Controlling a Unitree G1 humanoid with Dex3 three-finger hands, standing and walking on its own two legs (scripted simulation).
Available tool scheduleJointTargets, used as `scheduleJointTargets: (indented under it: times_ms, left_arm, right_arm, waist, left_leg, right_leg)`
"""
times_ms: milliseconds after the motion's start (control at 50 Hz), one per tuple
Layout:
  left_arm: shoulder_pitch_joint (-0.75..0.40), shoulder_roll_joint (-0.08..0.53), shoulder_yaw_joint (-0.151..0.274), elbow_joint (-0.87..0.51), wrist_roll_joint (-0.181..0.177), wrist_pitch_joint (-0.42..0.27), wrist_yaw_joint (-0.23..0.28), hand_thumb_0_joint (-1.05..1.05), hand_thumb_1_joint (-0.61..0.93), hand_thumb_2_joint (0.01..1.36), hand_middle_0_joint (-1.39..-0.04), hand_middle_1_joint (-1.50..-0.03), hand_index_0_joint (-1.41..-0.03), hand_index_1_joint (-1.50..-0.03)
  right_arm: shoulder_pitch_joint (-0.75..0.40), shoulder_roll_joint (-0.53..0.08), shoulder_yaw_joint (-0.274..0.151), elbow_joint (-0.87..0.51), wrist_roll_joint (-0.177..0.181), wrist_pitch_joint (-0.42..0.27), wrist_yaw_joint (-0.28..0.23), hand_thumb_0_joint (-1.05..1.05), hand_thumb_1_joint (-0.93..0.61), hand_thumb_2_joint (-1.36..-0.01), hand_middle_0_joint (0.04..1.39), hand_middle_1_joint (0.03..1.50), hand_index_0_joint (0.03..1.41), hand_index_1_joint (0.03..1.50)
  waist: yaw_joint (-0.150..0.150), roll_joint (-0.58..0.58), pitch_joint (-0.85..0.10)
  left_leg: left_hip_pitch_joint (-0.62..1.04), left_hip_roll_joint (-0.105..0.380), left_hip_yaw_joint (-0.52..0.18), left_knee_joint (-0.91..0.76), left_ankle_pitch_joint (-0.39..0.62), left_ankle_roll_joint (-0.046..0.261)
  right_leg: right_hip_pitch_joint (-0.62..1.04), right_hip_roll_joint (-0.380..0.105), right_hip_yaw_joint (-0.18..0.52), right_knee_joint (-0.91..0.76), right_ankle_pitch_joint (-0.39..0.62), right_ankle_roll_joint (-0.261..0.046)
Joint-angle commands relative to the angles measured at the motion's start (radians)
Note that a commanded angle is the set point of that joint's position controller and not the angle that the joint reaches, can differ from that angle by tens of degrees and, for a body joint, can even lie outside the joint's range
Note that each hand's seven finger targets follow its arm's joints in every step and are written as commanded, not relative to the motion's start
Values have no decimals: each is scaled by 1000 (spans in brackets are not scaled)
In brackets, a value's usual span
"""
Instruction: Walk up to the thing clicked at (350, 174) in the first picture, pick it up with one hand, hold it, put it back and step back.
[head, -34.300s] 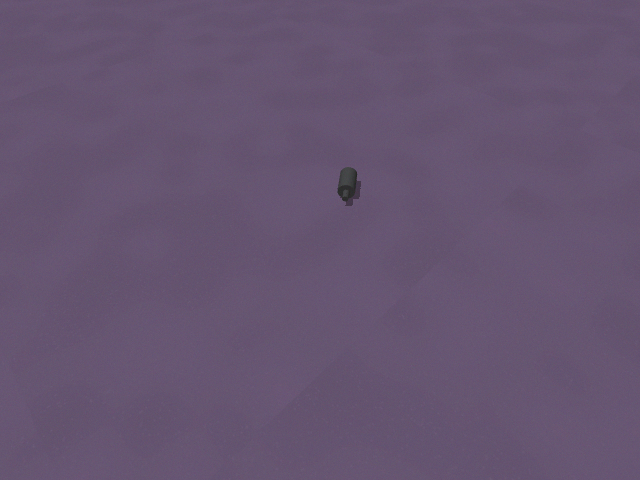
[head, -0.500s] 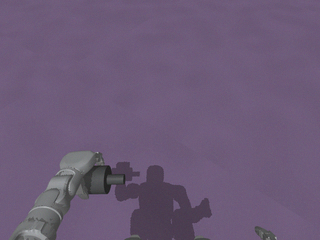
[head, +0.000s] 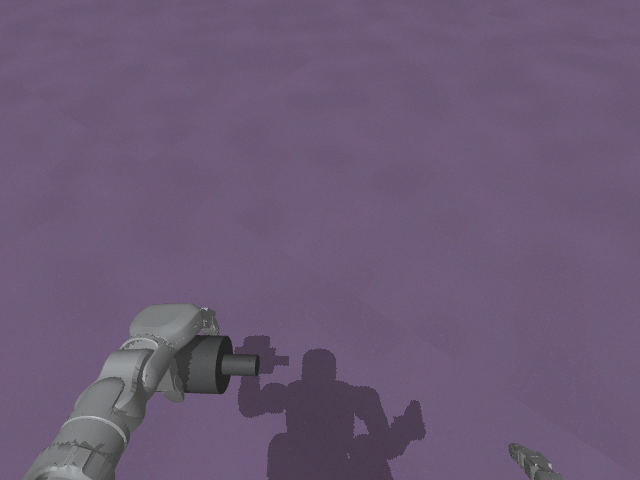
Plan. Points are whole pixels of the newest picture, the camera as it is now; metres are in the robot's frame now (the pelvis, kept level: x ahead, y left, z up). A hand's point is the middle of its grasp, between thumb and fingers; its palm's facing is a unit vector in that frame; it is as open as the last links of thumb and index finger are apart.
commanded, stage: hold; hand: left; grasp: from above
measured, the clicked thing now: (196, 363) +0.30 +0.21 -0.08
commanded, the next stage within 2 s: crouch in 1.40 s
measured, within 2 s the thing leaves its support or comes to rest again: neither
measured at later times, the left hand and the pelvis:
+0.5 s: hand (181, 360) +0.28 +0.21 -0.02, palm faces -0.46 -0.05 -0.89, open 10.6 cm; pelvis -0.01 -0.01 +0.01, yaw +0 degrees
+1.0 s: hand (177, 356) +0.28 +0.21 -0.01, palm faces -0.46 -0.04 -0.89, open 10.6 cm; pelvis -0.01 -0.01 +0.02, yaw +0 degrees
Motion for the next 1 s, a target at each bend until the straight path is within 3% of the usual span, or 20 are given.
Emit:
scheduleJointTargets:
  times_ms: [0,140,180,200,360,420,440,460,520,620,740,800,920,960,980]
  left_arm:
    - [-331,234,123,-225,-7,-4,48,0,783,772,-1090,-637,-1111,-616]
    - [-322,222,115,-240,-14,10,45,0,780,801,-1097,-638,-1111,-624]
    - [-321,204,95,-248,-13,14,40,0,777,809,-1104,-633,-1115,-623]
    - [-319,223,114,-243,-18,16,41,0,789,806,-1110,-635,-1122,-623]
    - [-310,212,98,-248,-16,18,27,0,776,789,-1106,-633,-1119,-621]
    - [-316,226,118,-259,-23,16,29,0,790,821,-1118,-644,-1127,-636]
    - [-318,206,96,-258,-19,19,26,0,769,812,-1098,-642,-1109,-632]
    - [-323,225,114,-260,-25,17,27,0,784,791,-1096,-649,-1113,-632]
    - [-319,228,113,-257,-22,20,24,0,793,796,-1112,-643,-1127,-629]
    - [-312,209,94,-278,-26,19,15,0,788,832,-1123,-641,-1129,-636]
    - [-330,231,112,-293,-30,22,12,0,773,800,-1110,-628,-1120,-619]
    - [-341,210,91,-289,-34,25,6,0,771,822,-1117,-631,-1122,-627]
    - [-304,232,113,-253,-32,23,-7,0,736,794,-1082,-626,-1091,-617]
    - [-347,198,77,-300,-43,18,-12,0,754,820,-1098,-633,-1105,-627]
    - [-318,210,91,-266,-37,23,-10,0,759,828,-1107,-640,-1113,-635]
  right_arm:
    - [-51,-142,-50,-133,-4,-33,-15,0,-894,-895,200,299,200,299]
    - [-71,-141,-48,-144,1,-27,-15,0,-895,-896,200,299,200,299]
    - [-73,-136,-45,-144,0,-25,-17,0,-896,-896,200,299,199,299]
    - [-75,-139,-44,-144,2,-24,-18,0,-897,-897,200,299,199,299]
    - [-98,-131,-37,-150,5,-18,-23,0,-900,-898,200,299,199,299]
    - [-108,-130,-34,-156,6,-17,-22,0,-900,-898,200,299,199,299]
    - [-110,-128,-32,-155,5,-16,-22,0,-899,-898,200,299,199,299]
    - [-114,-131,-34,-155,5,-15,-24,0,-897,-897,200,299,199,299]
    - [-123,-129,-31,-159,7,-14,-26,0,-900,-898,200,299,199,299]
    - [-136,-125,-29,-161,8,-12,-29,0,-901,-899,199,299,199,299]
    - [-137,-127,-25,-157,10,-8,-34,0,-901,-899,199,299,199,299]
    - [-149,-124,-23,-166,12,-4,-35,0,-902,-900,199,299,199,299]
    - [-150,-125,-21,-166,13,0,-38,0,-902,-900,199,300,199,300]
    - [-149,-123,-21,-169,12,-1,-37,0,-902,-899,199,299,199,299]
    - [-152,-122,-20,-167,13,2,-39,0,-903,-901,199,300,199,299]
  waist:
    - [5,7,-267]
    - [8,-1,-241]
    - [4,-20,-251]
    - [9,-22,-246]
    - [13,-20,-218]
    - [24,-12,-209]
    - [13,-10,-209]
    - [19,-13,-204]
    - [22,-18,-190]
    - [20,-20,-196]
    - [22,-18,-210]
    - [19,-13,-186]
    - [33,-17,-166]
    - [17,-24,-190]
    - [24,-19,-176]
  left_leg:
    - [201,-36,-10,-102,284,5]
    - [216,-39,-5,-137,239,6]
    - [222,-43,0,-133,262,13]
    - [221,-42,-1,-136,257,13]
    - [239,-44,6,-171,240,16]
    - [240,-46,8,-186,210,14]
    - [245,-46,9,-189,209,15]
    - [247,-44,6,-193,202,14]
    - [250,-47,10,-203,195,17]
    - [276,-46,11,-218,204,19]
    - [298,-46,14,-232,217,20]
    - [303,-42,11,-247,209,18]
    - [303,-43,13,-262,218,17]
    - [325,-41,11,-261,227,18]
    - [319,-43,13,-264,229,18]
  right_leg:
    - [73,62,-36,-96,233,-43]
    - [92,60,-33,-130,193,-41]
    - [101,55,-28,-135,228,-36]
    - [109,56,-30,-141,218,-35]
    - [121,52,-26,-169,205,-36]
    - [139,51,-24,-185,169,-37]
    - [132,51,-23,-187,171,-37]
    - [133,52,-25,-195,158,-36]
    - [143,49,-22,-208,157,-34]
    - [155,47,-22,-218,166,-34]
    - [179,47,-21,-231,178,-34]
    - [168,51,-25,-238,168,-38]
    - [191,50,-27,-249,169,-41]
    - [188,51,-25,-249,182,-40]
    - [191,50,-26,-254,182,-40]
